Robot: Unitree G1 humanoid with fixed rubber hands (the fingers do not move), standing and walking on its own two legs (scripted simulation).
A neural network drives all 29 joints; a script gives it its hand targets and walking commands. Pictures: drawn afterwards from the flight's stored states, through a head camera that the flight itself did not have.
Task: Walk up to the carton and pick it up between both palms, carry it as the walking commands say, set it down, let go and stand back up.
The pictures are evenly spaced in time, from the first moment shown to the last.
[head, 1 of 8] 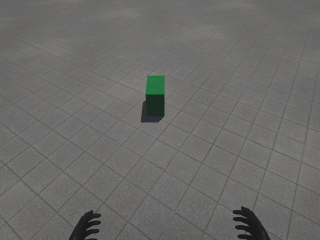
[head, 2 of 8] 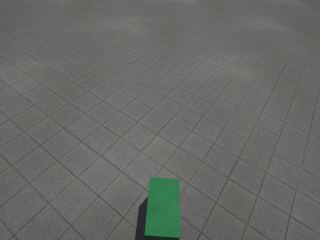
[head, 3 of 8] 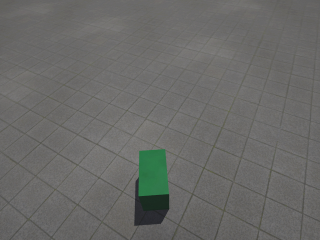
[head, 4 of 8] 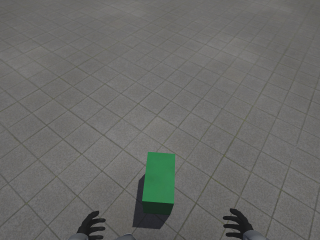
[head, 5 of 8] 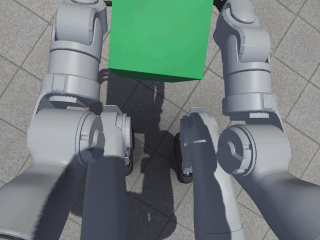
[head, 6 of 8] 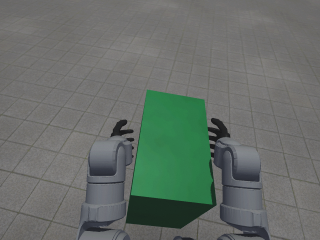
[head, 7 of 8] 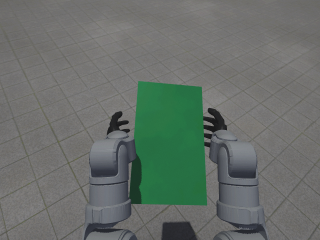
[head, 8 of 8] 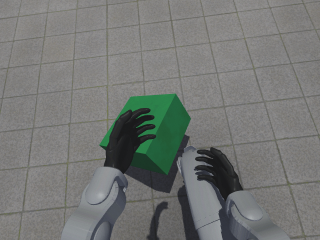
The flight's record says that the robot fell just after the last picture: yes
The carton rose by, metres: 0.66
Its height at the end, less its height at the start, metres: +0.03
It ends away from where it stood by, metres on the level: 8.83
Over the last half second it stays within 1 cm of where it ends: no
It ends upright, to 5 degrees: no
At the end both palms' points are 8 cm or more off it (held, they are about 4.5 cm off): yes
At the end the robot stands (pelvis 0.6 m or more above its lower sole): no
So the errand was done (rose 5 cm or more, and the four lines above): no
